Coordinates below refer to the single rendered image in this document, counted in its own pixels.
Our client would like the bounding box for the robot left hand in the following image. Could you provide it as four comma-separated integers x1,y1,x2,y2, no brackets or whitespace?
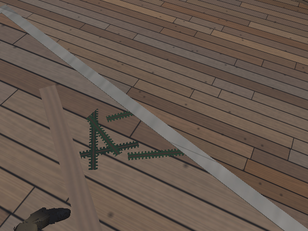
13,207,71,231

